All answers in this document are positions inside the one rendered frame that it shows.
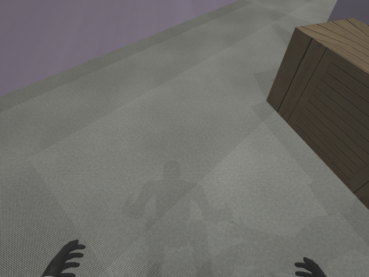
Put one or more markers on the right robot hand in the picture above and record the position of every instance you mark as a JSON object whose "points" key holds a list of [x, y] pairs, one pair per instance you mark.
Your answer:
{"points": [[311, 266]]}

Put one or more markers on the pedestal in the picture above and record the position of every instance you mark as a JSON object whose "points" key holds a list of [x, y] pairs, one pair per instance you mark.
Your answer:
{"points": [[321, 90]]}

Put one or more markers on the left robot hand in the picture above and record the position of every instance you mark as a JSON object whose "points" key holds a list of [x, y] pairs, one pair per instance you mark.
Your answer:
{"points": [[57, 264]]}

